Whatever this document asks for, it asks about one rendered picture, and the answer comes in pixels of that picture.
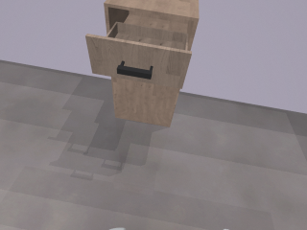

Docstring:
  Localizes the cabinet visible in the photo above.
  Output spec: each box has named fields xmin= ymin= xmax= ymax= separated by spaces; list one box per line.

xmin=104 ymin=0 xmax=200 ymax=127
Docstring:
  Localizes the handle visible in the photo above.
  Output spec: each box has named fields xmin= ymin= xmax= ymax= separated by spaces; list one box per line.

xmin=117 ymin=60 xmax=154 ymax=80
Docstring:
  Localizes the drawer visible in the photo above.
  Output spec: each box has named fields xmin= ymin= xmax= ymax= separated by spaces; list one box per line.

xmin=85 ymin=21 xmax=192 ymax=89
